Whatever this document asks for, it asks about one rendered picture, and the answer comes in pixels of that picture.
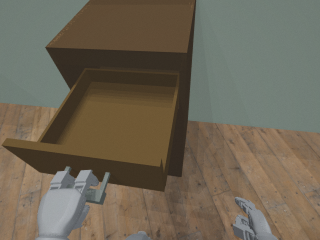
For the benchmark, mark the robot left shin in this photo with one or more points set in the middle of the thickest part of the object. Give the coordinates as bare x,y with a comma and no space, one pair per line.
142,232

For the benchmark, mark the handle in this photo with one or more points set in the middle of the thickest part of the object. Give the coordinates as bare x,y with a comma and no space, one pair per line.
95,196

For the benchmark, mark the robot right hand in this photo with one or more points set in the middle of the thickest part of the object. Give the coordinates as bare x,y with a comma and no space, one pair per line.
246,228

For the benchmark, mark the robot left hand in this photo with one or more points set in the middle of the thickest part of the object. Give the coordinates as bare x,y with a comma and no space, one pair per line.
62,209

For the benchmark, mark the cabinet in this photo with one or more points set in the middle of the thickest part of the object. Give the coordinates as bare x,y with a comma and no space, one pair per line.
133,35

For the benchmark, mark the drawer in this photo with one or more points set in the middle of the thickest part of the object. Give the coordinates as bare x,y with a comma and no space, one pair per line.
116,121

